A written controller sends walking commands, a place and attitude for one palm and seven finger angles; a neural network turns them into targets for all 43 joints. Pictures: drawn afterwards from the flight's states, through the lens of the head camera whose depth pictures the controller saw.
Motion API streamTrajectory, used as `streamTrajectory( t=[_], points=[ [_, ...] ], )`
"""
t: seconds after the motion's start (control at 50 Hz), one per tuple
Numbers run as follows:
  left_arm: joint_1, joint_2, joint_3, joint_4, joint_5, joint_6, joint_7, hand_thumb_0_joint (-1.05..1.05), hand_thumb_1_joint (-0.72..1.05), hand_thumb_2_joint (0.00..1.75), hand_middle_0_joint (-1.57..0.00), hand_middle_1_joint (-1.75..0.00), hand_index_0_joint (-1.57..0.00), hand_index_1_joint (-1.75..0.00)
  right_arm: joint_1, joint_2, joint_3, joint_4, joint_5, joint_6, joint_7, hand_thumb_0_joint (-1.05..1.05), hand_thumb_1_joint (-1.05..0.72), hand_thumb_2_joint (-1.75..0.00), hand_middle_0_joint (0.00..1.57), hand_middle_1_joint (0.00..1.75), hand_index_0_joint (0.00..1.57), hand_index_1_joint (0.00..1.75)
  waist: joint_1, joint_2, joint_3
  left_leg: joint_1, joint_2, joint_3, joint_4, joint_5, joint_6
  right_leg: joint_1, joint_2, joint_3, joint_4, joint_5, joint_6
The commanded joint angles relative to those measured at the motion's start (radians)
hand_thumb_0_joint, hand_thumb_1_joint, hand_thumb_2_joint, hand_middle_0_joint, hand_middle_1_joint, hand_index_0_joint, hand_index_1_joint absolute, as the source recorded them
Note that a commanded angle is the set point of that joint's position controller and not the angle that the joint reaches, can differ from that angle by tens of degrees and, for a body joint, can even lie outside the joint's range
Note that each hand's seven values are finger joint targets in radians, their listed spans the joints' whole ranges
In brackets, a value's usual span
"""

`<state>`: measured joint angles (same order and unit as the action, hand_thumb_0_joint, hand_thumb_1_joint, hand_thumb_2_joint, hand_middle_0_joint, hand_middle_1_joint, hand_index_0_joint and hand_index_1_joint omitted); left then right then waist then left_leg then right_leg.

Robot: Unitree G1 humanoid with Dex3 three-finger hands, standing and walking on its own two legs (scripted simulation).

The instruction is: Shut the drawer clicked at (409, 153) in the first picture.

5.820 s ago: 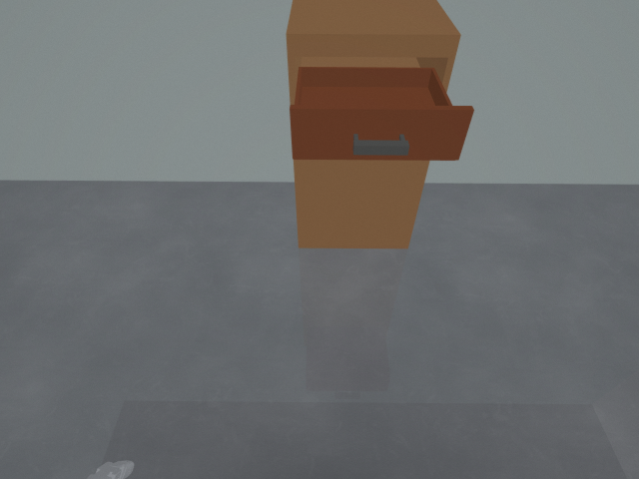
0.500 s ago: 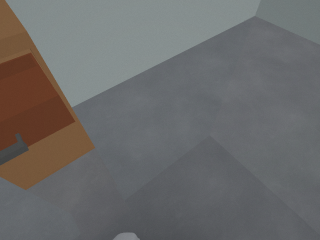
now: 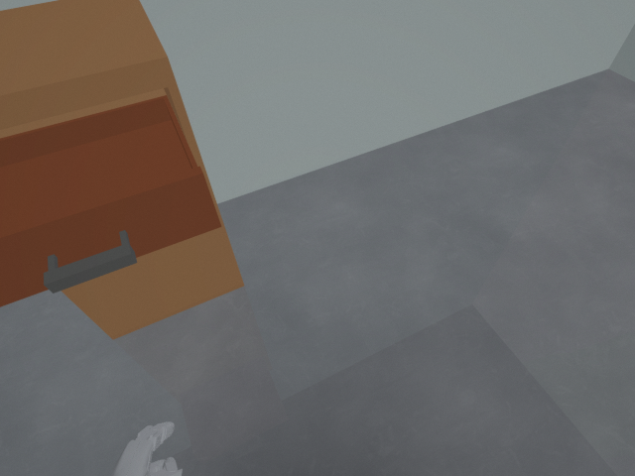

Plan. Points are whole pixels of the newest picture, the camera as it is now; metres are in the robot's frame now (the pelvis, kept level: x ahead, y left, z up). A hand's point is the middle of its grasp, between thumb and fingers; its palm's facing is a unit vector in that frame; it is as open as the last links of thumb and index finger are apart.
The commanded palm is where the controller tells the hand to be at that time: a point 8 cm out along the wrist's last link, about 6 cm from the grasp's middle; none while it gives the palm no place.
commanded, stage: turn to face it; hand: left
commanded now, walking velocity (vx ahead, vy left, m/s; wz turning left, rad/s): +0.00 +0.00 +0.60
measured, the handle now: (90, 257) +0.44 +0.39 -0.03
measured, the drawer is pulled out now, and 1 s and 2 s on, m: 0.30 0.30 0.30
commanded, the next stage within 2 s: take the last steps up to it in 0.72 s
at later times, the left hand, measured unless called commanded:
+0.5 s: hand out of the picture -0.08 +0.23 -0.18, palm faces +0.37 -0.90 -0.24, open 7.4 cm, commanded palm none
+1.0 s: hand out of the picture -0.06 +0.23 -0.15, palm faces +0.42 -0.88 -0.23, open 7.4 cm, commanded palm none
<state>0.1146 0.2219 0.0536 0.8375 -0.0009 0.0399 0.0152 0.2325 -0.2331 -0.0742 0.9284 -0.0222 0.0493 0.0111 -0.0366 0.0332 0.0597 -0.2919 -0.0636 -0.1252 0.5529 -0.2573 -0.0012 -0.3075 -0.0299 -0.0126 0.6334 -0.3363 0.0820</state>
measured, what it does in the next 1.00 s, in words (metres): steps on the spot, turning left: right foot, then left foot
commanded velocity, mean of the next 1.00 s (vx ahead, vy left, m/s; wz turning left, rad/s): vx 0.06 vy -0.02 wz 0.31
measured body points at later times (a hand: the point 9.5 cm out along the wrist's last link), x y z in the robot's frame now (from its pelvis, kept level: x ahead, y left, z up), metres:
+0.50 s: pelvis -0.03 +0.03 -0.01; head -0.01 +0.06 +0.44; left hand -0.10 +0.28 -0.16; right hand +0.16 -0.19 -0.13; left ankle -0.06 +0.12 -0.74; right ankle +0.01 -0.12 -0.72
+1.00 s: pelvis -0.05 +0.02 +0.01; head -0.06 +0.01 +0.46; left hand -0.09 +0.27 -0.13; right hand +0.06 -0.19 -0.15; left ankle -0.06 +0.12 -0.73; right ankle -0.01 -0.10 -0.71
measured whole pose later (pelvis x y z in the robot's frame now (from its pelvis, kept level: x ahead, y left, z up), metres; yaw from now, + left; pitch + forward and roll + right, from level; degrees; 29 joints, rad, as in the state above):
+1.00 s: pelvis -0.05 +0.02 +0.01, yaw +25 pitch -2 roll +0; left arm 0.22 0.19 0.04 0.98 0.02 0.05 0.01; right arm 0.30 -0.18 -0.04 1.02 -0.03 0.02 -0.01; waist -0.03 0.01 -0.01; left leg -0.21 -0.06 -0.01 0.42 -0.18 0.06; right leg -0.27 -0.04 -0.03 0.71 -0.43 0.04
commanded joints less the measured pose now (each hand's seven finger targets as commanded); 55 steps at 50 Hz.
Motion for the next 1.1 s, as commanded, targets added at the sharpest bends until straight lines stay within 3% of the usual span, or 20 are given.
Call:
streamTrajectory(
  t=[0.0,0.02,0.06,0.12,0.32,0.4,0.42,0.44,0.46,0.48,0.54,0.6,0.8,0.9,0.98,1.0,1.02,1.04,1.06,1.08],
  points=[
    [0.166,0.270,0.066,-0.040,0.025,-0.048,0.024,0.00,0.90,0.90,-0.20,-0.30,-0.20,-0.30,-0.037,-0.079,-0.032,-0.131,0.015,-0.027,-0.010,0.00,-0.90,-0.90,0.20,0.30,0.20,0.30,0.089,-0.362,-0.146,-0.334,-0.035,0.057,0.345,-0.326,-0.044,0.369,-0.443,0.397,-0.358,0.296,-0.172],
    [0.157,0.261,0.056,-0.053,0.018,-0.040,0.026,0.00,0.90,0.90,-0.20,-0.30,-0.20,-0.30,-0.045,-0.127,-0.046,-0.128,0.004,-0.018,-0.011,0.00,-0.90,-0.90,0.20,0.30,0.20,0.30,0.081,-0.252,-0.126,-0.297,0.021,0.015,0.530,-0.345,-0.033,0.224,-0.474,0.354,-0.351,0.281,-0.228],
    [0.019,0.180,0.043,-0.074,0.014,-0.038,0.027,0.00,0.90,0.90,-0.20,-0.30,-0.20,-0.30,-0.008,-0.125,-0.054,-0.079,0.000,0.006,0.002,0.00,-0.90,-0.90,0.20,0.30,0.20,0.30,0.013,-0.240,-0.039,-0.274,0.060,0.022,0.665,-0.203,-0.039,0.086,-0.354,0.222,-0.393,0.088,-0.186],
    [0.019,0.134,0.024,-0.075,0.016,-0.047,0.020,0.00,0.90,0.90,-0.20,-0.30,-0.20,-0.30,0.006,-0.105,-0.043,-0.058,-0.003,0.013,0.017,0.00,-0.90,-0.90,0.20,0.30,0.20,0.30,0.005,-0.214,-0.002,-0.282,0.080,0.088,0.713,-0.094,-0.063,0.083,-0.270,0.032,-0.346,0.208,-0.166],
    [0.178,0.198,0.045,-0.001,0.032,-0.037,0.017,0.00,0.90,0.90,-0.20,-0.30,-0.20,-0.30,-0.127,-0.064,-0.010,-0.088,0.008,0.002,0.017,0.00,-0.90,-0.90,0.20,0.30,0.20,0.30,0.087,-0.248,-0.063,-0.170,0.093,0.206,0.309,-0.184,-0.068,0.223,-0.336,-0.064,-0.258,0.454,-0.207],
    [0.175,0.206,0.053,0.019,0.029,-0.029,0.014,0.00,0.90,0.90,-0.20,-0.30,-0.20,-0.30,-0.059,-0.069,-0.004,-0.075,0.011,-0.019,0.008,0.00,-0.90,-0.90,0.20,0.30,0.20,0.30,0.056,-0.241,-0.118,0.013,0.067,0.240,0.026,-0.076,-0.039,0.202,-0.323,-0.117,-0.123,0.517,-0.155],
    [0.162,0.195,0.053,0.020,0.019,-0.025,0.011,0.00,0.90,0.90,-0.20,-0.30,-0.20,-0.30,-0.001,-0.099,-0.011,-0.060,0.010,-0.028,0.008,0.00,-0.90,-0.90,0.20,0.30,0.20,0.30,0.017,-0.174,-0.152,0.144,0.087,0.215,-0.124,0.072,-0.028,0.138,-0.303,-0.152,-0.018,0.448,-0.109],
    [0.178,0.145,0.045,-0.001,0.011,-0.018,0.007,0.00,0.90,0.90,-0.20,-0.30,-0.20,-0.30,0.042,-0.199,-0.033,-0.056,0.003,-0.040,0.003,0.00,-0.90,-0.90,0.20,0.30,0.20,0.30,-0.007,0.078,-0.195,0.321,0.274,-0.023,-0.187,0.298,0.042,-0.074,-0.202,-0.191,0.178,0.148,-0.039],
    [0.133,0.081,0.017,-0.039,0.014,-0.011,0.007,0.00,0.90,0.90,-0.20,-0.30,-0.20,-0.30,0.102,-0.291,-0.051,-0.049,0.008,-0.038,-0.005,0.00,-0.90,-0.90,0.20,0.30,0.20,0.30,-0.036,0.300,-0.186,0.348,0.478,-0.253,-0.208,0.669,0.150,-0.258,-0.099,-0.140,0.359,-0.349,0.013],
    [0.103,0.111,0.019,-0.035,0.017,-0.001,0.014,0.00,0.90,0.90,-0.20,-0.30,-0.20,-0.30,0.112,-0.286,-0.046,-0.034,0.004,-0.029,-0.011,0.00,-0.90,-0.90,0.20,0.30,0.20,0.30,-0.043,0.184,-0.179,0.290,0.510,-0.212,-0.182,0.662,0.220,-0.243,-0.113,-0.047,0.454,-0.338,-0.008],
    [0.092,0.112,0.028,0.028,0.019,0.007,0.008,0.00,0.90,0.90,-0.20,-0.30,-0.20,-0.30,-0.032,-0.185,-0.014,-0.054,0.001,-0.036,-0.033,0.00,-0.90,-0.90,0.20,0.30,0.20,0.30,0.010,0.165,-0.051,0.149,0.345,-0.085,-0.215,0.525,0.161,-0.246,-0.104,0.004,0.540,-0.126,-0.008],
    [0.160,0.107,0.027,0.068,0.019,0.004,0.001,0.00,0.90,0.90,-0.20,-0.30,-0.20,-0.30,-0.052,-0.152,0.000,-0.057,0.009,-0.048,-0.035,0.00,-0.90,-0.90,0.20,0.30,0.20,0.30,0.042,0.100,-0.068,0.169,0.289,-0.011,-0.232,0.527,0.135,-0.216,-0.083,-0.008,0.543,-0.030,0.002],
    [0.090,0.080,0.020,0.062,0.016,0.006,0.014,0.00,0.90,0.90,-0.20,-0.30,-0.20,-0.30,0.037,-0.122,-0.003,-0.011,0.003,-0.045,-0.039,0.00,-0.90,-0.90,0.20,0.30,0.20,0.30,0.013,0.077,-0.062,0.201,0.310,-0.147,-0.282,0.329,0.187,-0.183,-0.057,0.013,0.336,-0.078,0.004],
    [0.082,0.039,-0.001,0.076,0.025,-0.014,-0.001,0.00,0.90,0.90,-0.20,-0.30,-0.20,-0.30,0.082,-0.112,-0.005,0.025,-0.009,-0.054,-0.040,0.00,-0.90,-0.90,0.20,0.30,0.20,0.30,-0.007,0.075,-0.049,0.120,0.312,-0.243,-0.364,-0.187,0.197,-0.074,-0.027,-0.002,0.143,-0.128,-0.036],
    [0.226,0.014,-0.003,0.144,0.025,-0.030,-0.010,0.00,0.90,0.90,-0.20,-0.30,-0.20,-0.30,0.060,-0.101,-0.005,0.055,-0.007,-0.052,-0.036,0.00,-0.90,-0.90,0.20,0.30,0.20,0.30,0.054,0.044,-0.005,-0.087,0.251,-0.188,-0.342,-0.368,0.148,0.199,0.024,-0.059,-0.133,-0.033,-0.062],
    [0.291,0.025,0.001,0.169,0.027,-0.038,-0.009,0.00,0.90,0.90,-0.20,-0.30,-0.20,-0.30,0.056,-0.083,-0.003,0.061,-0.002,-0.053,-0.034,0.00,-0.90,-0.90,0.20,0.30,0.20,0.30,0.080,0.001,-0.004,-0.163,0.202,-0.137,-0.261,-0.373,0.114,0.312,0.008,-0.042,-0.247,-0.014,-0.071],
    [0.334,0.069,0.013,0.184,0.037,-0.047,-0.001,0.00,0.90,0.90,-0.20,-0.30,-0.20,-0.30,0.062,-0.029,0.004,0.059,0.004,-0.054,-0.033,0.00,-0.90,-0.90,0.20,0.30,0.20,0.30,0.095,-0.151,0.018,-0.300,0.117,-0.042,-0.063,-0.353,0.064,0.393,-0.115,0.129,-0.366,-0.190,-0.113],
    [0.369,0.139,0.028,0.182,0.040,-0.047,0.009,0.00,0.90,0.90,-0.20,-0.30,-0.20,-0.30,0.036,0.024,0.019,0.027,0.010,-0.057,-0.030,0.00,-0.90,-0.90,0.20,0.30,0.20,0.30,0.116,-0.391,0.076,-0.444,0.009,0.133,0.198,-0.307,0.018,0.360,-0.328,0.443,-0.546,-0.456,-0.204],
    [0.360,0.146,0.023,0.169,0.022,-0.047,0.015,0.00,0.90,0.90,-0.20,-0.30,-0.20,-0.30,-0.018,-0.033,0.006,0.008,-0.006,-0.054,-0.023,0.00,-0.90,-0.90,0.20,0.30,0.20,0.30,0.114,-0.274,0.139,-0.444,0.065,0.106,0.334,-0.275,0.020,0.209,-0.401,0.487,-0.615,-0.527,-0.247],
    [0.314,0.119,0.023,0.168,0.018,-0.060,0.017,0.00,0.90,0.90,-0.20,-0.30,-0.20,-0.30,-0.004,-0.045,-0.004,0.025,-0.010,-0.051,-0.014,0.00,-0.90,-0.90,0.20,0.30,0.20,0.30,0.083,-0.254,0.143,-0.422,0.091,0.095,0.411,-0.207,0.024,0.143,-0.368,0.466,-0.628,-0.526,-0.248]
  ],
)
